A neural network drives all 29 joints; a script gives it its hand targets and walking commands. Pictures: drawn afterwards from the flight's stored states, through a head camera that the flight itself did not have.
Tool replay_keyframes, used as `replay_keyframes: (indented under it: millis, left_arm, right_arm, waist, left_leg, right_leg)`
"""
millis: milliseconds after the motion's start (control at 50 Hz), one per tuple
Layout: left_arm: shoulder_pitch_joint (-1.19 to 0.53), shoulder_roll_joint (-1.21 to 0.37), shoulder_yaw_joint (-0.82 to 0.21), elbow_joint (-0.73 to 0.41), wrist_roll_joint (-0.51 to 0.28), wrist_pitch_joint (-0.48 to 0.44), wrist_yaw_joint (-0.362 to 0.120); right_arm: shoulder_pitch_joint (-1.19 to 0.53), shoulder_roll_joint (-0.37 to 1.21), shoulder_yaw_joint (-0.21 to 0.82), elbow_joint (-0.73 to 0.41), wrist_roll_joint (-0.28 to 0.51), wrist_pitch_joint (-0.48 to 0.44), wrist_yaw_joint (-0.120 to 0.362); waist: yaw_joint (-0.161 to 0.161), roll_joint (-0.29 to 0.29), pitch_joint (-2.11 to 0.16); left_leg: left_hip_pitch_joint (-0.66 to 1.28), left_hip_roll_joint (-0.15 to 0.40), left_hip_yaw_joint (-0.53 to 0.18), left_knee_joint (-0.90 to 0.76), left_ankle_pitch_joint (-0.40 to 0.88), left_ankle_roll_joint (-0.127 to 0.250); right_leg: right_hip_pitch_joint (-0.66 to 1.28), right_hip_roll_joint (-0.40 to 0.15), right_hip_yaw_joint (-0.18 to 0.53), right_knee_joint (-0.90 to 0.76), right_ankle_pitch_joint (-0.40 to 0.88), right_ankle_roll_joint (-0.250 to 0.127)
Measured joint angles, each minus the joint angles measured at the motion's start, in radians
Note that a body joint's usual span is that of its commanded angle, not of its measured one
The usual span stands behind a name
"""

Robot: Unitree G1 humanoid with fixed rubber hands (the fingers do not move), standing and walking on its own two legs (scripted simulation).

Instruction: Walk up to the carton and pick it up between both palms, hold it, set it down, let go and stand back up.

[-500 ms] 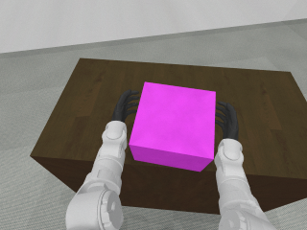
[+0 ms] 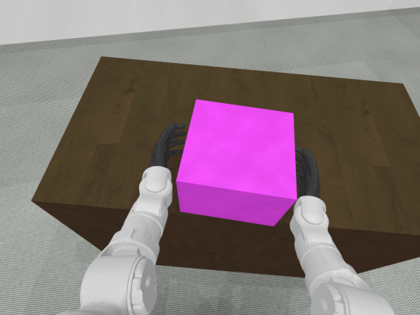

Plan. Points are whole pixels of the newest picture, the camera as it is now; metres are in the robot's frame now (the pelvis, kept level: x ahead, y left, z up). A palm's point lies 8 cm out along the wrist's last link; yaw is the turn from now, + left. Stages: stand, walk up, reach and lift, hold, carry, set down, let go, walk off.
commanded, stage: set down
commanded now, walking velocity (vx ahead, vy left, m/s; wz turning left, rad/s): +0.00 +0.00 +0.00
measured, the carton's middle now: (235, 163) +0.43 -0.04 -0.01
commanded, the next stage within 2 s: none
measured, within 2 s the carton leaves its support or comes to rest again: neither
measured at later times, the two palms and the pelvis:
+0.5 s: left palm (150, 167) +0.40 +0.13 +0.04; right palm (312, 200) +0.33 -0.18 +0.02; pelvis -0.04 +0.01 -0.01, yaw -1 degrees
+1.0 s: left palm (124, 207) +0.32 +0.17 +0.02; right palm (319, 225) +0.28 -0.18 +0.02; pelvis -0.06 +0.01 -0.01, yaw -1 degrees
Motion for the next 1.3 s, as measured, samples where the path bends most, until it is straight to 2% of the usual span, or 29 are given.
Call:
replay_keyframes:
  millis: [160, 280, 440, 660, 880, 960, 1140, 1220, 1300]
  left_arm:
    - [-0.086, 0.043, -0.088, 0.11, -0.103, -0.028, 0.021]
    - [-0.104, 0.067, -0.13, 0.178, -0.158, -0.027, 0.021]
    - [-0.095, 0.083, -0.155, 0.188, -0.189, -0.025, 0.02]
    - [-0.031, 0.086, -0.159, 0.188, -0.194, -0.025, -0.004]
    - [0.15, 0.102, -0.159, 0.039, -0.197, -0.027, -0.016]
    - [0.185, 0.122, -0.159, -0.024, -0.221, -0.017, -0.03]
    - [0.27, 0.153, -0.213, -0.14, -0.298, 0.07, -0.063]
    - [0.344, 0.154, -0.219, -0.242, -0.299, 0.123, -0.072]
    - [0.388, 0.158, -0.219, -0.281, -0.299, 0.179, -0.088]
  right_arm:
    - [-0.03, -0.054, 0.091, 0.054, 0.129, 0.001, -0.001]
    - [-0.03, -0.075, 0.152, 0.071, 0.18, 0.016, -0.001]
    - [-0.03, -0.082, 0.181, 0.072, 0.209, 0.025, -0.001]
    - [-0.03, -0.085, 0.216, 0.071, 0.235, 0.043, -0.008]
    - [-0.006, -0.085, 0.254, 0.072, 0.272, 0.058, -0.011]
    - [0.028, -0.086, 0.273, 0.06, 0.292, 0.082, -0.011]
    - [0.156, -0.086, 0.282, -0.105, 0.316, 0.161, -0.011]
    - [0.211, -0.086, 0.291, -0.209, 0.318, 0.206, -0.011]
    - [0.239, -0.086, 0.298, -0.257, 0.318, 0.262, -0.01]
  waist:
    - [0.0, 0.024, -0.063]
    - [0.0, 0.03, -0.068]
    - [0.0, 0.032, -0.068]
    - [0.0, 0.032, -0.071]
    - [0.0, 0.032, -0.1]
    - [0.0, 0.033, -0.105]
    - [0.0, 0.033, -0.106]
    - [0.0, 0.033, -0.098]
    - [0.0, 0.032, -0.078]
  left_leg:
    - [-0.093, 0.002, 0.0, 0.065, -0.011, 0.0]
    - [-0.094, 0.003, 0.0, 0.087, -0.014, 0.0]
    - [-0.095, 0.005, 0.0, 0.108, -0.011, 0.0]
    - [-0.095, 0.005, 0.0, 0.11, 0.006, 0.0]
    - [-0.094, 0.005, 0.0, 0.11, 0.022, 0.0]
    - [-0.091, 0.005, 0.0, 0.11, 0.028, 0.0]
    - [-0.039, 0.005, 0.0, 0.101, 0.032, 0.0]
    - [0.016, 0.005, 0.0, 0.088, 0.032, 0.002]
    - [0.082, 0.003, 0.0, 0.068, 0.033, 0.002]
  right_leg:
    - [-0.082, 0.001, 0.0, 0.039, 0.003, 0.0]
    - [-0.082, 0.001, 0.0, 0.059, 0.003, 0.002]
    - [-0.083, 0.002, 0.0, 0.081, 0.007, 0.002]
    - [-0.083, 0.002, 0.0, 0.082, 0.025, 0.002]
    - [-0.083, 0.002, 0.0, 0.082, 0.041, 0.003]
    - [-0.079, 0.002, 0.0, 0.082, 0.048, 0.003]
    - [-0.032, 0.002, 0.0, 0.082, 0.049, 0.003]
    - [0.017, 0.002, 0.0, 0.082, 0.041, 0.003]
    - [0.074, 0.001, 0.0, 0.082, 0.029, 0.003]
